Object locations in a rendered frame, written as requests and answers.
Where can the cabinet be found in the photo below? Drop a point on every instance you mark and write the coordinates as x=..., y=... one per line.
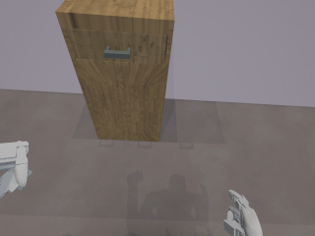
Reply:
x=125, y=99

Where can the robot left hand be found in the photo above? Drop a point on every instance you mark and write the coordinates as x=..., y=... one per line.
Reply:
x=13, y=157

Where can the drawer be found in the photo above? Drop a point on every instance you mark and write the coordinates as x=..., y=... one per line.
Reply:
x=90, y=44

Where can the handle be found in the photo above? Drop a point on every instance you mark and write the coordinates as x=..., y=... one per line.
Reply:
x=117, y=54

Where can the robot right hand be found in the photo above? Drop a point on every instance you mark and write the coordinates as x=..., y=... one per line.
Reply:
x=246, y=221

